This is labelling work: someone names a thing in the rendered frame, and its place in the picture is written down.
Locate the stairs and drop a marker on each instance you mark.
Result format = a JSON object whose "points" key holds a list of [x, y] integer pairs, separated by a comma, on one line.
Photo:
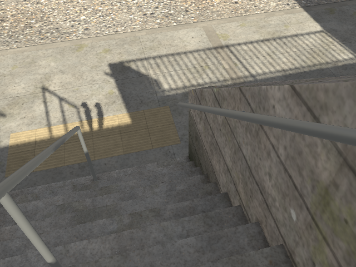
{"points": [[163, 214]]}

